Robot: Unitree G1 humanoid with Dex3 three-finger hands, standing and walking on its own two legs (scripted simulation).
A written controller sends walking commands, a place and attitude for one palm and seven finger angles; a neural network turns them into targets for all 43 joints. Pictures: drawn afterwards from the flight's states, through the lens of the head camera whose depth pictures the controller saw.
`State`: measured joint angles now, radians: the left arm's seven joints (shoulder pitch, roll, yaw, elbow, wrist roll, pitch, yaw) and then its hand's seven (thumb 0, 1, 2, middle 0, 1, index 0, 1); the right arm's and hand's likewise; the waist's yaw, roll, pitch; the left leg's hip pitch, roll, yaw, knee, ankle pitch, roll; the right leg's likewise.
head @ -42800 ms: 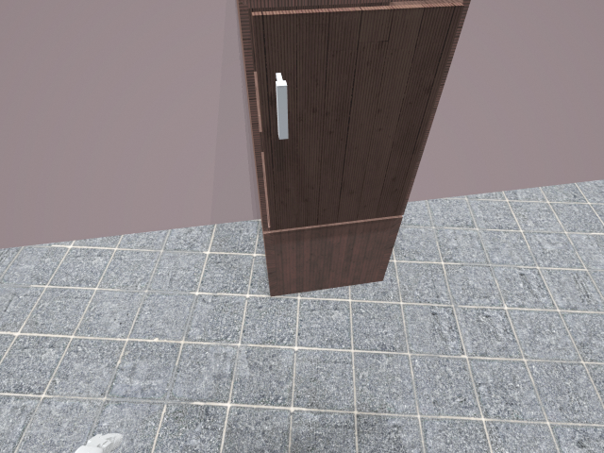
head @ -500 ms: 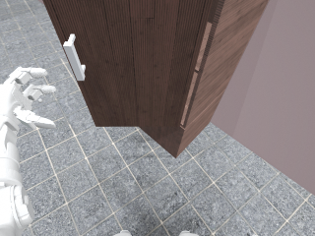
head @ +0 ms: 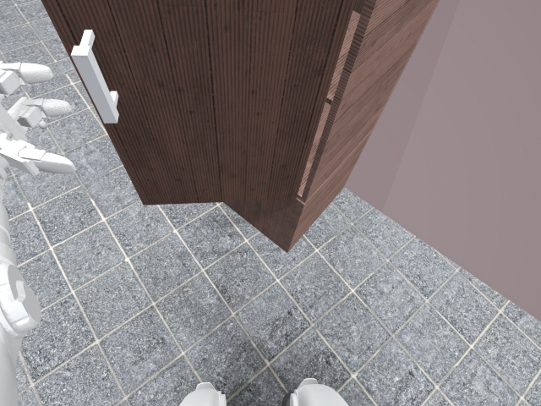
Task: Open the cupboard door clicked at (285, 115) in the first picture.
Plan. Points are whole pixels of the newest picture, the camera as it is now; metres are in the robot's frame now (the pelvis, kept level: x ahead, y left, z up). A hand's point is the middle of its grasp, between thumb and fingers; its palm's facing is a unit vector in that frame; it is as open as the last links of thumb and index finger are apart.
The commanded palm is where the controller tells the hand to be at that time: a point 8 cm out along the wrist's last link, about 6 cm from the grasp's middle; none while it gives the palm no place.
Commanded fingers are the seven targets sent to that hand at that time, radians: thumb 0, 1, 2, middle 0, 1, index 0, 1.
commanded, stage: move the hooked fingers beside the handle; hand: left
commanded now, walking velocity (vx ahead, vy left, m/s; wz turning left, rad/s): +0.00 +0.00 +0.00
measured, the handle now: (100, 79) +0.57 +0.24 +0.10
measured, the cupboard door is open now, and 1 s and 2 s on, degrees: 45 45 45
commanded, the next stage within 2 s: slide the fingers in behind the handle in 1.14 s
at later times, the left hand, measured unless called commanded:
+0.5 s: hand (54, 90) +0.54 +0.29 +0.11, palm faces +0.03 -1.00 +0.00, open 14.0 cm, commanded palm +0.52 +0.33 +0.11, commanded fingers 0.00 -0.50 0.30 -0.30 -1.20 -0.30 -1.20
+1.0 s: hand (47, 101) +0.52 +0.29 +0.11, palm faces +0.03 -1.00 +0.00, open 14.0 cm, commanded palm +0.50 +0.33 +0.10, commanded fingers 0.00 -0.50 0.30 -0.30 -1.20 -0.30 -1.20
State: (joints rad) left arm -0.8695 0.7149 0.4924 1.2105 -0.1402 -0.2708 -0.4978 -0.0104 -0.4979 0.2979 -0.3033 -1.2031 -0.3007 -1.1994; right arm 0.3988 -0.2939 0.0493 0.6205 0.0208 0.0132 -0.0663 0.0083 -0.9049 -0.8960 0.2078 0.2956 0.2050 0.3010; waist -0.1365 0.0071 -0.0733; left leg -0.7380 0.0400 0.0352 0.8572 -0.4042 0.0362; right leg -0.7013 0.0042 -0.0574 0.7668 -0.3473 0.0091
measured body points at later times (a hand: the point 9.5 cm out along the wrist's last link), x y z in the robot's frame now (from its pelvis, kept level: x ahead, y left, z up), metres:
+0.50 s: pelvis +0.00 +0.00 -0.01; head +0.16 +0.03 +0.41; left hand +0.53 +0.34 +0.12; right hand -0.04 -0.28 -0.10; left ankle +0.00 +0.09 -0.70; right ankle +0.01 -0.13 -0.70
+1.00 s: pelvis +0.02 +0.01 -0.01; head +0.15 +0.04 +0.42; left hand +0.51 +0.35 +0.11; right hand +0.01 -0.27 -0.10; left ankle +0.00 +0.09 -0.70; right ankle +0.01 -0.13 -0.70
